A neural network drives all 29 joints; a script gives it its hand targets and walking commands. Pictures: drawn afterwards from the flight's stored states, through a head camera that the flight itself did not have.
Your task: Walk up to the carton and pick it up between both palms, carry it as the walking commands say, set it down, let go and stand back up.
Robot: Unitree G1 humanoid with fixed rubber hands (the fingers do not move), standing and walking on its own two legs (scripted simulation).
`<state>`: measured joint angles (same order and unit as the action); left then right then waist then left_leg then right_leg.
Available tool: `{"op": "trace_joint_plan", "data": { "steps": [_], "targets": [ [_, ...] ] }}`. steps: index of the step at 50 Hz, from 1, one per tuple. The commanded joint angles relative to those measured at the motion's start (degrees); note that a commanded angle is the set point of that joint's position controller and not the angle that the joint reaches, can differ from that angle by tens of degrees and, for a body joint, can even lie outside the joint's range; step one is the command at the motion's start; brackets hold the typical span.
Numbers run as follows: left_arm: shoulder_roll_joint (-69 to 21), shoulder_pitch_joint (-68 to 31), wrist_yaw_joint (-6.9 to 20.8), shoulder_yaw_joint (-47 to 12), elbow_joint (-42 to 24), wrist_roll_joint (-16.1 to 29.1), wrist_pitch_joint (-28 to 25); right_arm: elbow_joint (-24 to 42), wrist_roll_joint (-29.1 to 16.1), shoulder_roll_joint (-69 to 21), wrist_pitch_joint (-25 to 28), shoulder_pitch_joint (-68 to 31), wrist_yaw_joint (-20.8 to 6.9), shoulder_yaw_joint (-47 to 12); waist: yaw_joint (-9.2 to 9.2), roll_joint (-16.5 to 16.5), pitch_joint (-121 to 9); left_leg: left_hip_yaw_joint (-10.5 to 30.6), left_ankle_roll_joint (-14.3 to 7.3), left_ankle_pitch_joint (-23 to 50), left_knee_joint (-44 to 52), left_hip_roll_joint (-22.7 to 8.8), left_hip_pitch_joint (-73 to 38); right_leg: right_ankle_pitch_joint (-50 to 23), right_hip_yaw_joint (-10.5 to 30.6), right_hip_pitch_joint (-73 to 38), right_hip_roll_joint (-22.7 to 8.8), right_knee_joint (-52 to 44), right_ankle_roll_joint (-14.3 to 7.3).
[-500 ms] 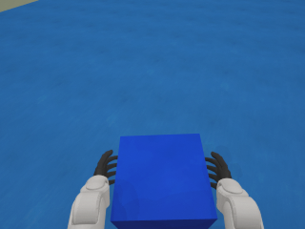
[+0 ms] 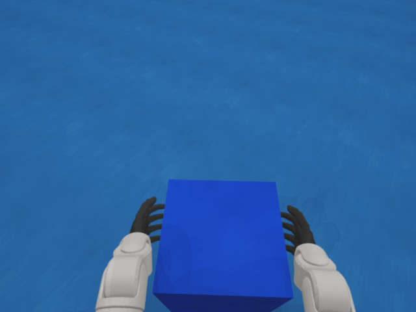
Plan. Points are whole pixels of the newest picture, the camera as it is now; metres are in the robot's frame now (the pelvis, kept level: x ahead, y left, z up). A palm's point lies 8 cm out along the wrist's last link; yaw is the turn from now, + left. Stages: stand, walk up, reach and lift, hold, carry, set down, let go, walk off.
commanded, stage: carry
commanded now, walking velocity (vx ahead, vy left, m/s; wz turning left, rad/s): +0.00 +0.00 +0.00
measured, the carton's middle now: (219, 252) +0.28 -0.02 -0.05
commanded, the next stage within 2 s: none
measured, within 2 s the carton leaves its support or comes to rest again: neither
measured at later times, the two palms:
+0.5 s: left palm (149, 148) +0.55 +0.16 +0.00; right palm (257, 135) +0.58 -0.14 +0.01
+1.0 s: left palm (166, 82) +0.87 +0.14 +0.01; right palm (250, 77) +0.87 -0.15 +0.02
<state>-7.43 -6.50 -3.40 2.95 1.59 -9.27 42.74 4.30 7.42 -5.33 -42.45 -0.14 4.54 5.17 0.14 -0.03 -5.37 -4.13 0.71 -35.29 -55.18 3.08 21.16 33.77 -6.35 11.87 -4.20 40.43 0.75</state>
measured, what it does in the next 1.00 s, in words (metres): walks ahead: left foot, then right foot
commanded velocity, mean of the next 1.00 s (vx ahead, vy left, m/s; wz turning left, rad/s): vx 0.00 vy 0.00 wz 0.00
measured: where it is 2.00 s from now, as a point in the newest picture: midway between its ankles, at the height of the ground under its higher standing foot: (208, 182)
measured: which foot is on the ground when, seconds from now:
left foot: up 0.00-0.04, down 0.06-0.32, up 0.34-0.52, down 0.54-0.86, up 0.88-1.00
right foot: down 0.00-0.06, up 0.08-0.26, down 0.28-0.56, up 0.58-0.80, down 0.82-1.00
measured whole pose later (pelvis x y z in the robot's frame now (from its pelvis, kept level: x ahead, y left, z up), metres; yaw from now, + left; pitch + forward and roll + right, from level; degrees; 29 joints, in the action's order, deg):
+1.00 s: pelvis +0.59 +0.00 +0.00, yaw +0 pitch +3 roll +0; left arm -7.5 -6.9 -3.8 5.0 4.9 -12.5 40.3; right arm -3.2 8.4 -4.4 -42.0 -7.3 3.8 4.0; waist 0.9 1.6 -0.8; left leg 0.6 -0.2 -35.7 -58.8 1.5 22.3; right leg 27.6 -6.9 19.0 0.9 42.9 -4.3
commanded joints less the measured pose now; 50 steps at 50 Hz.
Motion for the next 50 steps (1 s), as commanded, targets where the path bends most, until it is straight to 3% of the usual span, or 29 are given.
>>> {"op": "trace_joint_plan", "data": {
  "steps": [1,2,3,4,8,10,12,13,14,15,16,17,19,23,26,27,28,29,32,35,37,39,40,41,42,43,44,47,50],
  "targets": [
    [-35.9,-14.3,7.7,-25.5,-3.2,9.4,-2.7,6.3,-12.7,-35.0,3.0,-30.1,-10.3,-30.7,-0.25,5.4,-6.9,-3.7,-1.1,11.3,24.9,0.4,11.7,-108.2,7.6,-21.0,-6.3,7.8,-5.6],
    [-36.6,-13.9,7.5,-26.9,-4.8,10.3,-2.2,5.8,-12.6,-36.0,2.9,-28.3,-10.1,-30.5,2.52,-2.6,-16.1,0.4,-3.7,57.7,29.0,-3.9,-17.8,-89.1,0.4,-3.7,-2.5,21.6,-1.0],
    [-37.4,-16.7,7.2,-28.9,-7.5,11.2,-2.7,4.9,-11.9,-35.4,2.9,-23.7,-10.2,-28.4,2.4,-23.5,-20.3,15.7,-10.7,119.7,21.9,-15.1,-45.4,-20.5,-2.1,25.1,4.1,37.3,2.8],
    [-32.9,-26.3,7.7,-29.2,-13.7,10.6,-4.1,-3.4,-9.0,-36.7,2.9,-23.0,-11.1,-24.8,1.75,-27.2,-19.7,21.0,-14.2,139.6,20.4,-20.5,-45.8,3.1,1.2,27.8,7.1,40.4,0.6],
    [-38.0,-25.2,10.8,-30.0,-12.3,14.8,-5.5,1.8,-9.6,-43.0,4.2,-26.0,-10.5,-28.3,2.94,-1.0,3.9,25.1,-14.3,96.4,26.2,-17.3,-27.9,7.5,5.8,40.7,3.7,26.3,-2.0],
    [-40.2,-25.3,11.1,-30.2,-10.9,14.9,-6.4,4.1,-10.8,-44.2,5.9,-29.3,-10.3,-30.9,2.53,-3.9,-2.4,17.2,-10.4,104.6,19.8,-16.1,-38.9,2.4,1.4,39.4,5.7,13.5,-2.1],
    [-38.7,-22.4,10.5,-28.1,-7.9,13.1,-5.5,8.7,-11.9,-40.5,6.1,-35.3,-11.0,-32.6,-0.2,-8.5,-9.9,5.9,-6.9,99.7,14.0,-13.2,-30.9,-16.6,-2.3,17.7,6.8,-4.2,-1.7],
    [-40.6,-21.7,10.9,-29.7,-8.9,13.5,-5.4,10.0,-12.3,-41.2,5.9,-34.5,-11.2,-33.7,-1.51,-5.9,-15.4,3.6,-5.5,93.5,6.2,-10.9,-26.5,-29.6,-1.5,4.9,8.7,-9.6,-3.1],
    [-39.8,-20.3,10.8,-29.1,-10.4,13.2,-6.1,10.1,-11.8,-40.9,5.8,-33.6,-11.2,-33.9,-3.6,3.4,-24.0,0.4,-1.3,73.7,-15.6,-5.5,-16.0,-73.7,11.4,-11.4,0.0,-9.8,-11.5],
    [-38.9,-15.8,10.2,-26.8,-7.6,10.7,-5.7,7.6,-11.4,-40.5,5.1,-29.9,-11.7,-34.1,-2.7,17.7,-24.9,3.1,0.6,18.0,-24.8,2.6,1.6,-117.9,25.8,-26.2,-12.1,-7.4,-19.9],
    [-39.9,-19.2,10.0,-24.7,-3.4,8.4,-5.9,6.0,-11.1,-41.4,5.3,-34.6,-12.3,-34.1,-2.99,20.4,-24.0,6.8,0.7,-0.7,-25.2,4.1,10.1,-124.2,31.7,-31.1,-14.4,-6.4,-24.1],
    [-38.0,-14.5,9.9,-23.4,-1.7,6.8,-6.3,5.8,-11.4,-38.8,5.9,-32.5,-13.1,-34.6,-3.75,18.9,-19.4,7.3,0.2,-4.3,-22.9,2.1,15.4,-116.1,30.3,-30.4,-12.8,-6.3,-22.8],
    [-43.9,-17.0,10.4,-27.5,-4.7,10.7,-6.8,7.3,-14.2,-42.7,6.6,-33.1,-12.9,-36.4,-3.22,12.0,-11.7,7.9,-2.0,-5.7,-18.5,-0.5,24.5,-109.4,27.7,-29.2,-12.0,-7.8,-17.1],
    [-46.5,-25.8,11.3,-36.1,-13.7,16.4,-6.9,2.8,-10.7,-45.3,6.9,-23.4,-12.4,-31.6,-2.83,3.2,-15.1,6.5,-2.7,-1.4,2.5,-3.1,27.1,-96.9,22.0,-34.4,-10.9,-2.7,-13.6],
    [-44.0,-28.8,11.1,-37.5,-15.9,16.9,-6.2,3.4,-9.4,-43.8,6.7,-23.2,-11.6,-29.7,1.03,-1.3,-22.6,-4.3,-2.2,35.8,29.5,2.7,-6.4,-94.5,5.7,-17.4,-3.4,10.9,-5.1],
    [-43.9,-23.1,11.2,-38.2,-15.8,17.3,-5.4,5.8,-9.3,-42.7,6.2,-19.4,-11.5,-30.2,2.01,-6.6,-29.6,8.7,-8.3,77.8,24.3,-5.1,-29.6,-64.0,4.2,1.3,0.0,21.5,-1.2],
    [-41.7,-27.8,11.3,-37.2,-15.0,15.9,-5.4,2.4,-8.8,-42.3,5.8,-21.9,-11.7,-29.2,1.86,-21.2,-28.9,22.8,-17.1,122.7,19.6,-19.3,-43.4,-4.4,3.8,18.6,9.1,31.6,0.7],
    [-43.3,-25.9,12.1,-39.0,-14.8,16.6,-4.7,8.0,-8.9,-42.2,6.1,-25.4,-11.2,-30.9,1.15,-16.4,-27.4,23.4,-20.6,124.9,21.0,-23.8,-39.0,0.4,6.6,16.0,7.8,34.9,-0.7],
    [-40.7,-23.6,12.4,-33.6,-6.6,15.4,-3.7,3.6,-5.9,-39.9,4.9,-23.4,-10.5,-27.9,2.77,-8.0,-11.9,27.8,-19.4,98.4,23.3,-20.8,-31.7,3.5,10.3,32.0,5.6,31.9,-1.2],
    [-41.0,-17.4,12.3,-29.4,-1.4,12.8,-3.8,5.5,-7.4,-40.2,5.3,-28.5,-10.5,-30.2,2.72,-2.3,-10.8,24.2,-15.3,105.0,19.5,-18.2,-39.7,4.3,6.4,38.7,5.3,21.2,-0.9],
    [-41.0,-14.9,11.8,-27.0,-0.9,11.1,-4.1,7.6,-11.1,-42.2,4.9,-32.9,-11.3,-34.4,2.19,0.7,-10.4,20.2,-12.6,98.0,20.2,-17.6,-37.9,-3.9,3.7,34.4,4.5,10.3,-0.6],
    [-39.3,-16.3,10.9,-25.9,-4.4,10.5,-4.6,3.8,-11.6,-42.9,3.9,-29.8,-11.8,-34.0,0.49,-2.5,-11.3,11.3,-7.9,95.0,17.3,-12.4,-24.0,-16.6,-2.0,14.6,7.4,-4.0,-0.8],
    [-40.5,-15.5,11.2,-26.0,-4.3,10.6,-4.3,3.7,-11.3,-43.1,3.6,-28.6,-11.9,-34.7,-0.42,-1.4,-17.0,7.8,-5.8,84.0,13.0,-11.0,-18.2,-31.9,1.0,0.9,6.2,-10.3,-2.8],
    [-40.3,-11.5,11.3,-24.3,-1.8,10.1,-3.6,7.4,-12.1,-42.4,3.4,-31.9,-11.4,-35.8,-1.88,7.7,-20.8,4.2,-2.3,56.2,1.9,-7.0,-6.6,-71.1,9.6,-13.8,-1.2,-8.7,-7.9],
    [-41.3,-17.6,11.5,-23.2,-1.5,9.3,-4.6,7.0,-12.5,-44.1,3.9,-39.2,-12.1,-36.7,-1.46,22.5,-23.1,3.2,-0.3,11.5,-9.5,0.9,4.4,-113.3,24.1,-24.3,-13.6,-7.4,-17.0],
    [-43.2,-23.9,11.5,-27.5,-6.4,11.2,-4.7,8.7,-13.2,-44.5,4.2,-38.9,-12.8,-36.6,-1.58,17.5,-22.4,5.7,-0.4,1.6,-13.6,1.3,7.8,-121.4,27.0,-27.1,-16.4,-6.8,-21.2],
    [-41.4,-18.6,11.0,-22.3,0.1,7.0,-5.0,8.7,-13.9,-42.6,5.0,-43.9,-13.5,-36.9,-2.83,17.6,-20.7,6.4,-0.2,-0.6,-15.1,1.5,10.4,-115.9,27.4,-27.2,-15.5,-6.8,-21.7],
    [-42.3,-24.6,10.6,-24.2,-5.1,7.9,-6.0,4.8,-14.8,-44.4,5.4,-42.2,-13.8,-35.9,-2.21,5.7,-11.1,5.5,-0.6,-2.3,-5.2,-2.4,19.1,-103.2,24.6,-24.0,-13.3,-8.3,-16.3],
    [-44.2,-27.7,10.3,-30.4,-9.8,12.1,-5.1,-1.4,-10.3,-45.2,4.4,-28.7,-13.4,-29.6,-1.94,4.3,-15.4,2.4,-0.7,4.2,13.0,-2.3,13.8,-100.3,16.8,-25.7,-11.0,-3.9,-12.7]
  ]
}}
